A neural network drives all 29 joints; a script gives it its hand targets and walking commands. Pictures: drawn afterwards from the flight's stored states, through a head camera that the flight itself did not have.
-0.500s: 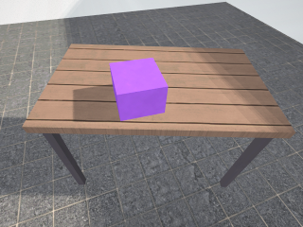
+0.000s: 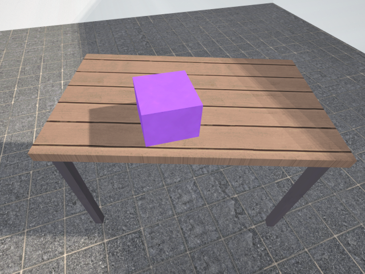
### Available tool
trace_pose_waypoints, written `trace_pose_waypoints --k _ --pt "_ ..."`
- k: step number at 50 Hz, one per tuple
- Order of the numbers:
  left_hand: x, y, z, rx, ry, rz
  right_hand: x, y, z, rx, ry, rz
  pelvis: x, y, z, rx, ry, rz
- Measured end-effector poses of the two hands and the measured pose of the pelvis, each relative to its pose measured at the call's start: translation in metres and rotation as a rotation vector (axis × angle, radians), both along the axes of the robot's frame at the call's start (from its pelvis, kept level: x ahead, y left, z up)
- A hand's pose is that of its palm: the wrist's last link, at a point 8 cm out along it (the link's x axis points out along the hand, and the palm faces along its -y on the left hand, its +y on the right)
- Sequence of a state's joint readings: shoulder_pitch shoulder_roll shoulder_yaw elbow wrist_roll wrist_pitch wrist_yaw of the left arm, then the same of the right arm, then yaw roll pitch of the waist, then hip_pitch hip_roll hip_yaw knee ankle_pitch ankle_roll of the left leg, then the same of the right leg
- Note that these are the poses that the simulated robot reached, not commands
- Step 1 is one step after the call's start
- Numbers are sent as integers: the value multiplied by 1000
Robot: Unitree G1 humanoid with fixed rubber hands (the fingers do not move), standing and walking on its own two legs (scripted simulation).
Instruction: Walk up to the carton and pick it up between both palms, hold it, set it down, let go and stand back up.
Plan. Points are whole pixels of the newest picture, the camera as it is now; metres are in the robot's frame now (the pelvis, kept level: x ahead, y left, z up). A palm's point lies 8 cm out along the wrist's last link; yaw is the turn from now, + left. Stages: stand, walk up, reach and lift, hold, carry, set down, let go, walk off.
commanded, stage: walk up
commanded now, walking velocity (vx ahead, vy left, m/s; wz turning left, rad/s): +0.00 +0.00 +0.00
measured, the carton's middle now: (166, 107) +0.64 +0.05 -0.03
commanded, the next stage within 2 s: none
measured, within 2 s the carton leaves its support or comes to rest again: neither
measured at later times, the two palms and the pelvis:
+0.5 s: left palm out of the picture +0.09 +0.40 -0.12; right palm out of the picture +0.12 -0.28 -0.09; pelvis +0.06 +0.06 -0.01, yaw +1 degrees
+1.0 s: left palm (25, 223) +0.28 +0.40 -0.11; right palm (266, 203) +0.33 -0.25 -0.11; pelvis +0.22 +0.07 -0.03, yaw -2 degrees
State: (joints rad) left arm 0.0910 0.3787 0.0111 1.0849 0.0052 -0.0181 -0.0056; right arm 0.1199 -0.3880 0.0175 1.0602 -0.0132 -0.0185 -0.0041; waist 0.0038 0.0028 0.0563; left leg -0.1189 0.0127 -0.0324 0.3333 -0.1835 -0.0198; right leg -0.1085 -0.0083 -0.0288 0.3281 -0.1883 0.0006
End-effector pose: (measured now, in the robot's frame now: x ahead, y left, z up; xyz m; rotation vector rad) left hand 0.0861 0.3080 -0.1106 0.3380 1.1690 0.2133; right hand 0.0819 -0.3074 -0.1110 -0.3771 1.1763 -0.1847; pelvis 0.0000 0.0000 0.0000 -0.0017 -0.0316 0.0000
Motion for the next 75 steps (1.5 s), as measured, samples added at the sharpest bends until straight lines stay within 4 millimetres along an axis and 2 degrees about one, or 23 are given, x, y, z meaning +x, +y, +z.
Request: trace_pose_waypoints --k 7,10,14,17,20,26,29,33,37,40,45,48,50,54,57,61,75 --pt "0 0 0 -7 -13 2 4 2 2 5 -20 5 0 1 -1 -2 -2 4" --pt "-1 7 1 -5 -58 3 8 -4 4 -5 -29 22 2 4 -4 -11 3 13" --pt "-15 31 1 21 -52 26 19 -6 12 -27 -25 40 10 16 -7 -26 9 26" --pt "-24 55 -2 30 -10 42 31 1 17 -46 -31 49 22 30 -10 -30 11 31" --pt "-23 79 -13 38 36 41 41 11 17 -79 -52 56 35 47 -20 -11 9 24" --pt "16 88 -10 19 44 5 44 30 27 -80 -44 24 66 59 -12 -9 8 21" --pt "39 86 -5 4 41 -18 54 35 27 -69 -39 24 85 61 -8 -12 7 16" --pt "81 80 1 4 5 -41 75 32 20 -54 -30 29 113 59 -10 -6 8 11" --pt "128 73 4 40 -69 -57 109 22 2 -31 -37 28 147 50 -22 -9 3 15" --pt "152 70 11 56 -122 -46 143 26 -4 -18 -49 39 167 48 -23 -14 -4 15" --pt "171 75 20 79 -118 -39 207 44 1 7 -123 77 196 55 -17 -7 -1 3" --pt "180 84 13 81 -85 -41 235 56 2 5 -157 77 209 63 -20 0 -2 -19" --pt "190 91 1 75 -66 -43 247 62 -1 -10 -175 73 218 71 -28 -2 -3 -36" --pt "213 93 -21 46 -28 -39 255 73 -5 -24 -173 46 230 79 -35 1 -4 -44" --pt "228 86 -27 23 -18 -51 258 76 -4 -30 -163 32 236 79 -33 -12 0 -50" --pt "239 81 -29 26 -18 -79 263 69 -7 -30 -150 9 242 75 -34 -17 6 -58" --pt "287 64 -8 10 -60 -104 261 58 -1 -7 -106 -57 250 68 -15 4 -2 -71"
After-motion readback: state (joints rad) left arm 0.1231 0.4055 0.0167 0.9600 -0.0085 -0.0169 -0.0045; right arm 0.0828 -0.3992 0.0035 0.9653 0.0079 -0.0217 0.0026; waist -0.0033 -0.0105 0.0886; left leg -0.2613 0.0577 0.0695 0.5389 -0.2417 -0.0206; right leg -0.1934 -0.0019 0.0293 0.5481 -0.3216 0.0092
